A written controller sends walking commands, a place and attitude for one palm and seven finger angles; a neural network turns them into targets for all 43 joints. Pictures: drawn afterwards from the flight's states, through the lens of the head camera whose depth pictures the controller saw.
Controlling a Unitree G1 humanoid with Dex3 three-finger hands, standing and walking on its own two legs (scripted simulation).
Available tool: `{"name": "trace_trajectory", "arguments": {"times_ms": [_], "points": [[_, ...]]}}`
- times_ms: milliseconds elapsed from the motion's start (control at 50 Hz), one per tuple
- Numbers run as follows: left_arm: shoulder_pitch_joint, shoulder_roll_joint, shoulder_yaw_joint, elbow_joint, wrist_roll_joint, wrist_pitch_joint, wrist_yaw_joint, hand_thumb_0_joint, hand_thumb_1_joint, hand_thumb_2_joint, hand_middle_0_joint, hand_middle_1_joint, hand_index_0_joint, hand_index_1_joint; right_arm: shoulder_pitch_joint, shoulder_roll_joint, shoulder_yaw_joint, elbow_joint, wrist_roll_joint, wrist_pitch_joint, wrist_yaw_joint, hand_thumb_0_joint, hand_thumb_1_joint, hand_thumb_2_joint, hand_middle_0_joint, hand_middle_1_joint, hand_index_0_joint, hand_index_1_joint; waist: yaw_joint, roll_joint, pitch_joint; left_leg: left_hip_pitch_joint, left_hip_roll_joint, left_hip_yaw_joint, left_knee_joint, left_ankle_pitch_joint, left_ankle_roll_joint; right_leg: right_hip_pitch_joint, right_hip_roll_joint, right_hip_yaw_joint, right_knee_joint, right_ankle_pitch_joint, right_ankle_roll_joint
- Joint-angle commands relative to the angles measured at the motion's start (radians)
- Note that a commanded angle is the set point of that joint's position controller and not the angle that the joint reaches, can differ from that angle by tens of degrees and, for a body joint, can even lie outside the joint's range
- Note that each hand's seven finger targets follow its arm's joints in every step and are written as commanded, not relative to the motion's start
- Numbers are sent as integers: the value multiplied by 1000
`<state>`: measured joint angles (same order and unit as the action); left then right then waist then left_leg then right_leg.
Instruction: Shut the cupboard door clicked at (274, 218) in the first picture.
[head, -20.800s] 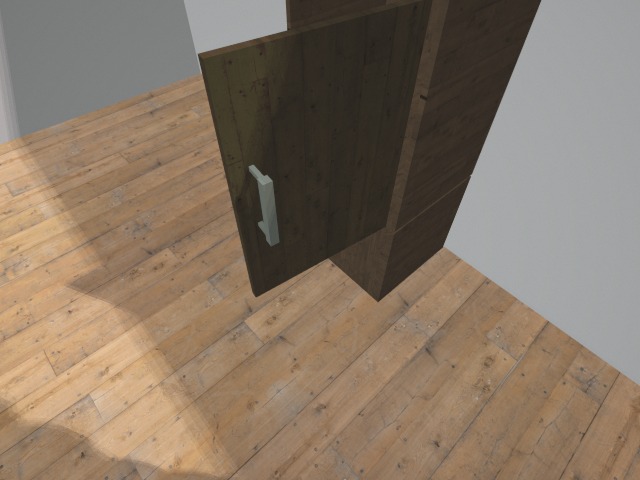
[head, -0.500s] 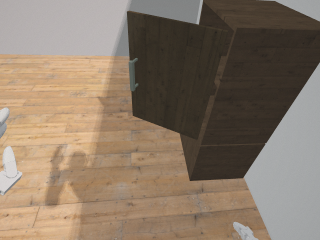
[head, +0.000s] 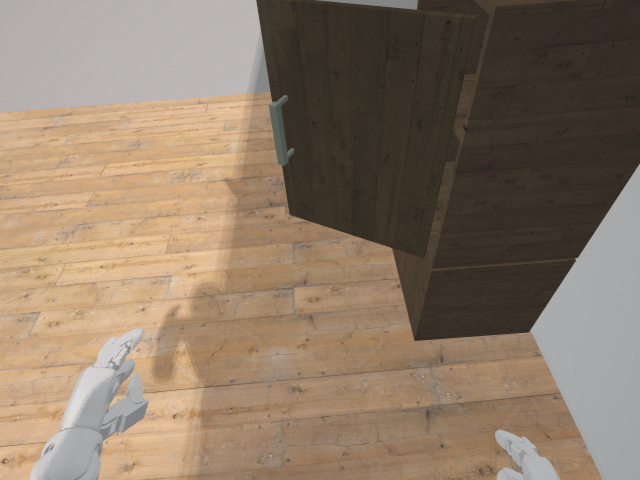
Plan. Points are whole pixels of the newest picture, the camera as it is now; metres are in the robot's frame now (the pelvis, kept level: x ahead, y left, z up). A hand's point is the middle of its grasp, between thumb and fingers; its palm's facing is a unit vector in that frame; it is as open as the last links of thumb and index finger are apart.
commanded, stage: let the arm hang, fingers relaxed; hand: left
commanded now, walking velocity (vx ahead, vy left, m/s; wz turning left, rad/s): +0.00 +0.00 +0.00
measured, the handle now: (283, 131) +0.87 +0.14 -0.02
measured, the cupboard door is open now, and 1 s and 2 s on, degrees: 60 60 60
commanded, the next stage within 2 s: look to check the result in 0.96 s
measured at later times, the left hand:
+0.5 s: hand out of the picture -0.04 +0.18 -0.16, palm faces +0.02 -0.97 -0.23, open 7.3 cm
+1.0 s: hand out of the picture -0.02 +0.15 -0.16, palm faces +0.03 -0.99 -0.14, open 7.4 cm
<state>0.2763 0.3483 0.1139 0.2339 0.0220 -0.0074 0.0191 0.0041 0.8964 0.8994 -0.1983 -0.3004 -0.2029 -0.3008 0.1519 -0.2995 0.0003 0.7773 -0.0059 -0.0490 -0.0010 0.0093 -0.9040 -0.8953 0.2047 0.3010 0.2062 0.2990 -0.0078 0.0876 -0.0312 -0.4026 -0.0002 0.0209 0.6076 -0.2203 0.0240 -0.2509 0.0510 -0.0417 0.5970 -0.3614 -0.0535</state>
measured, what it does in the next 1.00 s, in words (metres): stands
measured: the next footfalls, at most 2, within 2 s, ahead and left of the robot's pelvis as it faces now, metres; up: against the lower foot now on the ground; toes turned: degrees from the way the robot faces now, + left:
none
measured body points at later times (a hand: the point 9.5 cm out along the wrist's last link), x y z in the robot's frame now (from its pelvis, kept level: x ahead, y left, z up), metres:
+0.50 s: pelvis +0.00 -0.01 +0.02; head +0.01 -0.01 +0.46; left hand -0.04 +0.23 -0.14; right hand -0.02 -0.23 -0.15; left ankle +0.06 +0.10 -0.73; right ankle -0.03 -0.09 -0.73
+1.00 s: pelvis +0.01 +0.00 +0.02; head +0.00 +0.01 +0.47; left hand -0.02 +0.20 -0.15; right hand -0.02 -0.21 -0.15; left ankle +0.06 +0.10 -0.73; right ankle -0.03 -0.09 -0.73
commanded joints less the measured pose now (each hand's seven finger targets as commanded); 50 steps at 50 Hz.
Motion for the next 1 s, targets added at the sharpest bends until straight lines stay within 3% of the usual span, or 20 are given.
{"name": "trace_trajectory", "arguments": {"times_ms": [0, 40, 80, 120, 160, 220, 260, 280, 360, 460, 720, 840, 980], "points": [[-46, 78, -47, 204, 0, 10, -7, 0, 900, 900, -200, -300, -200, -300, 14, -121, -44, -70, -12, 26, -15, 0, -900, -900, 200, 300, 200, 300, -13, -262, -22, 122, 49, -91, 55, 158, 6, -63, -234, 168, -131, 411, -94], [-76, 58, -66, 324, 0, 19, 1, 0, 900, 900, -200, -300, -200, -300, 23, -85, -31, -25, -23, 52, -14, 0, -900, -900, 200, 300, 200, 300, -19, -174, 15, 157, 48, -88, 15, 128, -1, -100, -225, 175, -175, 245, -87], [-72, 44, -78, 431, -2, 21, 4, 0, 900, 900, -200, -300, -200, -300, 34, -73, -19, 18, -24, 61, -13, 0, -900, -900, 200, 300, 200, 300, -18, -77, 26, 181, 77, -125, -62, 179, 6, -88, -175, 151, -190, 129, -49], [-33, 14, -82, 535, -8, 15, 5, 0, 900, 900, -200, -300, -200, -300, 39, -55, -13, 68, -21, 57, -19, 0, -900, -900, 200, 300, 200, 300, -2, 11, 15, 138, 98, -158, -137, 157, 20, 8, -145, 149, -210, 108, -20], [2, -15, -70, 615, -7, 7, 7, 0, 900, 900, -200, -300, -200, -300, 45, -34, -13, 111, -23, 54, -27, 0, -900, -900, 200, 300, 200, 300, 6, 66, 2, 132, 94, -146, -157, 121, 15, 66, -153, 164, -253, 125, -21], [10, -20, -75, 696, -12, 0, 8, 0, 900, 900, -200, -300, -200, -300, 92, -16, -16, 166, -17, 54, -34, 0, -900, -900, 200, 300, 200, 300, -2, 46, -19, 181, 96, -126, -155, 134, 5, 91, -168, 165, -290, 185, -23], [15, -22, -81, 743, -15, -2, 7, 0, 900, 900, -200, -300, -200, -300, 113, -14, -16, 202, -13, 53, -36, 0, -900, -900, 200, 300, 200, 300, -2, 20, 6, 187, 102, -121, -178, 128, 4, 91, -162, 151, -307, 177, -23], [25, -22, -81, 762, -14, -4, 8, 0, 900, 900, -200, -300, -200, -300, 123, -22, -20, 212, -10, 53, -38, 0, -900, -900, 200, 300, 200, 300, 0, -23, 16, 195, 105, -117, -177, 144, 6, 92, -158, 146, -316, 200, -17], [56, -49, -94, 833, -16, -3, 11, 0, 900, 900, -200, -300, -200, -300, 159, 4, -16, 268, -7, 57, -40, 0, -900, -900, 200, 300, 200, 300, -4, -95, 83, 206, 101, -98, -204, 103, 4, 51, -157, 144, -357, 131, -13], [97, -84, -101, 877, -17, -1, 18, 0, 900, 900, -200, -300, -200, -300, 191, 35, -12, 311, -7, 58, -42, 0, -900, -900, 200, 300, 200, 300, -2, -118, 121, 215, 102, -96, -233, 91, 7, 25, -146, 137, -360, 89, -14], [153, -131, -101, 899, -15, -5, 27, 0, 900, 900, -200, -300, -200, -300, 230, 90, -5, 344, -7, 50, -45, 0, -900, -900, 200, 300, 200, 300, 4, -94, 141, 195, 97, -95, -266, 85, 12, 25, -136, 129, -326, 110, -7], [156, -142, -99, 898, -14, -4, 27, 0, 900, 900, -200, -300, -200, -300, 231, 92, -7, 345, -9, 49, -46, 0, -900, -900, 200, 300, 200, 300, 2, -59, 158, 189, 94, -98, -276, 58, 12, 14, -134, 132, -326, 95, -9], [154, -127, -95, 895, -13, -6, 25, 0, 900, 900, -200, -300, -200, -300, 229, 71, -11, 335, -6, 47, -47, 0, -900, -900, 200, 300, 200, 300, 4, -73, 140, 200, 98, -103, -278, 65, 16, 21, -131, 126, -322, 102, -9]]}}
